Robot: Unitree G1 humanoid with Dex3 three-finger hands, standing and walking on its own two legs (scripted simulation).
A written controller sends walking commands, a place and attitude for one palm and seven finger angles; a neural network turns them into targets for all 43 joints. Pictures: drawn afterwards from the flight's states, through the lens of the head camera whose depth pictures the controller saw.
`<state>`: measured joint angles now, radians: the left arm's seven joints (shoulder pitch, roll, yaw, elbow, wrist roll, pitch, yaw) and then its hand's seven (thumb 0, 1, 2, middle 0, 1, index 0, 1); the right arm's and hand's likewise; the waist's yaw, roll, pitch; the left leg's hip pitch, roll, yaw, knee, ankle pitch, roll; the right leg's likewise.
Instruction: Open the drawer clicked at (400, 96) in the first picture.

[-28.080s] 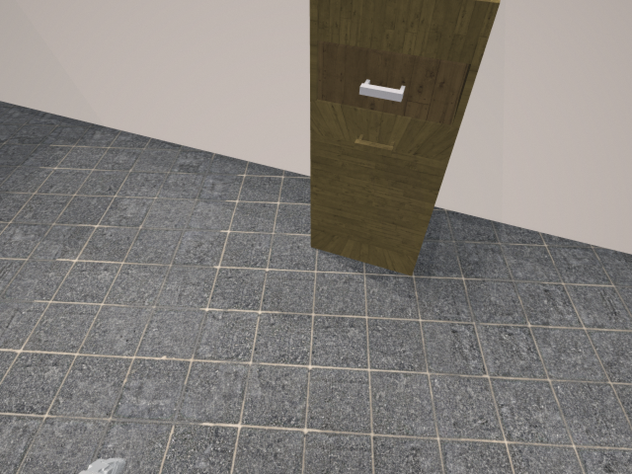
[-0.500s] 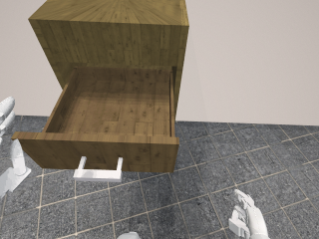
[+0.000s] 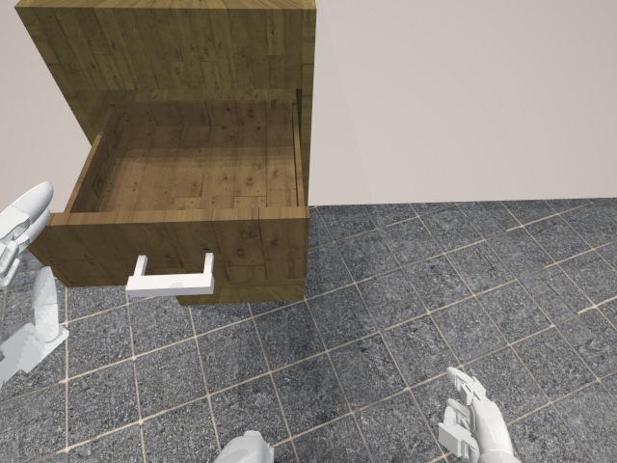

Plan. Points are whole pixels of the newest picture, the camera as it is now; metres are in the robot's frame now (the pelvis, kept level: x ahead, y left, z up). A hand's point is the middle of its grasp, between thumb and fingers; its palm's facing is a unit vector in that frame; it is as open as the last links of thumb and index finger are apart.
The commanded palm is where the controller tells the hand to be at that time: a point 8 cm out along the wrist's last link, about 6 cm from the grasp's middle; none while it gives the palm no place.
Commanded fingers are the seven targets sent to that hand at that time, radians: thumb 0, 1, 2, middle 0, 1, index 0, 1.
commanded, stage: step back with the hand held close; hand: left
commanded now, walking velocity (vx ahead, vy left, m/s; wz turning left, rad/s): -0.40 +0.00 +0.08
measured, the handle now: (173, 272) +0.36 +0.21 +0.00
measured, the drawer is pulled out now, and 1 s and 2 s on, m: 0.30 0.30 0.30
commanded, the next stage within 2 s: stop stepping back and stand still in 0.02 s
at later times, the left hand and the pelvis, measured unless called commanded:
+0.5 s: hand out of the picture +0.06 +0.23 +0.17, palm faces +0.43 -0.79 -0.42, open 7.4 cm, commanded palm +0.00 +0.27 +0.19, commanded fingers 0.00 0.90 0.90 -0.20 -0.30 -0.20 -0.30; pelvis -0.12 -0.02 +0.00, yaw +3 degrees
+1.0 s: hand out of the picture +0.02 +0.21 +0.17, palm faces +0.42 -0.77 -0.47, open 7.4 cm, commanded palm -0.04 +0.26 +0.19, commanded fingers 0.00 0.90 0.90 -0.20 -0.30 -0.20 -0.30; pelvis -0.14 -0.03 +0.00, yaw +5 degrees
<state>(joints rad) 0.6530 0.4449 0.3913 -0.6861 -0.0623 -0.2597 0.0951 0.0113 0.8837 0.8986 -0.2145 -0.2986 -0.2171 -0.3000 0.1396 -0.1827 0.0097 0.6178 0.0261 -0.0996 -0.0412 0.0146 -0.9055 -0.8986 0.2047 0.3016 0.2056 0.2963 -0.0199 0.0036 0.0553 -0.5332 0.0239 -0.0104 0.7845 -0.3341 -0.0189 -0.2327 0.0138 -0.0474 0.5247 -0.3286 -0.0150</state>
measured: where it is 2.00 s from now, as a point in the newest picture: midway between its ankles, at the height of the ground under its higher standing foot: outside the picture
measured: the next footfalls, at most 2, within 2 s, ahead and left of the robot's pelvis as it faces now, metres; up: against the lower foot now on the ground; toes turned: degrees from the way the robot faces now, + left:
left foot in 0.10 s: +0.04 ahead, +0.11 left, +0.00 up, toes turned +3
left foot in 0.52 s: -0.11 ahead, +0.10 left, +0.00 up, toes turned +9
